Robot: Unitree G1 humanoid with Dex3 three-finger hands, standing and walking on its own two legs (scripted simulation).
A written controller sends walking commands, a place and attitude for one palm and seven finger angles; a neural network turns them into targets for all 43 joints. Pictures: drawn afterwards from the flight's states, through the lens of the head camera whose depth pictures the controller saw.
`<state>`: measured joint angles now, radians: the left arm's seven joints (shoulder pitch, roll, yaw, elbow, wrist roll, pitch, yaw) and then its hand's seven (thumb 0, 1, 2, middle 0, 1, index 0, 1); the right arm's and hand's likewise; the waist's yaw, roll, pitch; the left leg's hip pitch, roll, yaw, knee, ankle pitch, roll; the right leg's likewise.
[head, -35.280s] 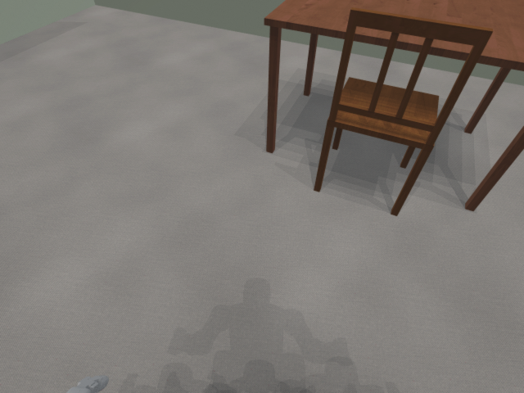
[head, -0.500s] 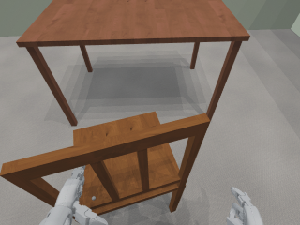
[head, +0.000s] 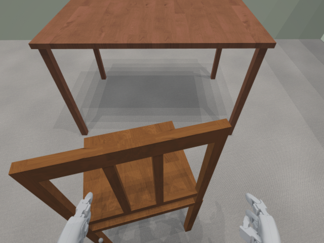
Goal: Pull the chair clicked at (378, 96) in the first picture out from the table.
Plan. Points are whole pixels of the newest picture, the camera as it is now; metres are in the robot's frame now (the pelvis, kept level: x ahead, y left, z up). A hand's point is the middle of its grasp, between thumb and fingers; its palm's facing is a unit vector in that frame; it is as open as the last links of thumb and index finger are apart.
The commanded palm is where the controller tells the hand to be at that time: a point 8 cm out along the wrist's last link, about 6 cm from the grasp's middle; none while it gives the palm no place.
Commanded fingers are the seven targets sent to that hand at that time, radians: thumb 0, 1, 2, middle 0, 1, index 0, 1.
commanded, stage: draw the fingers out of the gap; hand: left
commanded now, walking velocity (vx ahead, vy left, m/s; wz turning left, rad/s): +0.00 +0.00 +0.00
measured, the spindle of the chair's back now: (119, 190) +0.27 +0.13 -0.04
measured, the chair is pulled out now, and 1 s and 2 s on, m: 0.53 0.53 0.52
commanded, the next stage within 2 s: draw the hand back to the body in 0.02 s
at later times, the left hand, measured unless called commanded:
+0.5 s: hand (88, 229) +0.15 +0.15 +0.07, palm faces -0.02 -1.00 -0.10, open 17.5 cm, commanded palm +0.10 +0.22 +0.07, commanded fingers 0.00 -0.55 0.20 0.00 0.00 0.00 0.00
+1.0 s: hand (65, 228) +0.15 +0.19 +0.08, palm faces +0.07 -0.91 -0.40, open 13.7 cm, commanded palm +0.13 +0.26 +0.16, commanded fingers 0.00 0.32 0.62 -0.12 -0.18 -0.12 -0.18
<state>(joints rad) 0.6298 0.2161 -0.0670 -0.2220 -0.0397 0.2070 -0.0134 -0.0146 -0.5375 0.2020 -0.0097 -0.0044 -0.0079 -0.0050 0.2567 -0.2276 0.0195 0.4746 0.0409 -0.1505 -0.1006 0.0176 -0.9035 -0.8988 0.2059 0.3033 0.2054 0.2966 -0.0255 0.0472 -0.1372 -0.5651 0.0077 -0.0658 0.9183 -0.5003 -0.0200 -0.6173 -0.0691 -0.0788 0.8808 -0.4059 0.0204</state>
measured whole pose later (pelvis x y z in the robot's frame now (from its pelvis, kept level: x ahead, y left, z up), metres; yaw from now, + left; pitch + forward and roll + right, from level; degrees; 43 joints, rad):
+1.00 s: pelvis +0.01 -0.01 +0.03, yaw +0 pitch -2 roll -1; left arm 0.70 0.42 0.02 -0.41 -0.08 0.10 0.09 -0.01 -0.02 0.46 -0.26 -0.19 -0.20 -0.12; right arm 0.20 -0.21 0.05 0.60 0.05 -0.17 -0.14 0.02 -0.91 -0.90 0.20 0.30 0.20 0.30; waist 0.04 0.07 0.01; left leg -0.23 0.04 -0.06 0.69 -0.42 -0.04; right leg -0.29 -0.03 -0.09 0.66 -0.33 0.00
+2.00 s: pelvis +0.00 -0.03 +0.04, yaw +1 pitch -4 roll +0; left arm 0.57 0.53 0.15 -0.38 -0.11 0.18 0.07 0.01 0.89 0.90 -0.30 -0.35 -0.43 -0.37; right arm 0.14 -0.24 0.03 0.60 0.09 -0.13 -0.11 0.02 -0.91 -0.90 0.20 0.30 0.20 0.30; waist 0.08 0.06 0.18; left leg -0.13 0.04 -0.09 0.50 -0.31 -0.06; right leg -0.20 -0.04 -0.12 0.53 -0.26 -0.02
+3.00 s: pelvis -0.20 +0.03 +0.04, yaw +2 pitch -1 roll +1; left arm 0.45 0.39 0.42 -0.38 -0.03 -0.15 0.13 0.01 0.89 0.90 -0.21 -0.30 -0.21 -0.31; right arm 0.12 -0.19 -0.01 0.62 0.03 -0.15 -0.08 0.02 -0.91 -0.90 0.20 0.30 0.20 0.30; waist 0.01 -0.05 0.05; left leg -0.26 -0.04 0.07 0.56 -0.30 0.04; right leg -0.38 -0.08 0.03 0.73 -0.36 0.03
